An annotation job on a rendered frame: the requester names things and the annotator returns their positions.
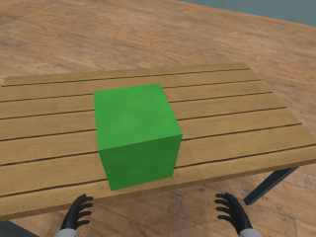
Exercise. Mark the robot left hand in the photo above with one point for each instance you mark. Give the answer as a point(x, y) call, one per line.
point(71, 218)

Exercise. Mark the carton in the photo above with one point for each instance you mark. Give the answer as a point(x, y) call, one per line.
point(138, 135)

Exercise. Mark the table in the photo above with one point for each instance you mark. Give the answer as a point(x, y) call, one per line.
point(233, 126)

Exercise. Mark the robot right hand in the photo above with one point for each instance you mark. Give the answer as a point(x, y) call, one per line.
point(238, 217)

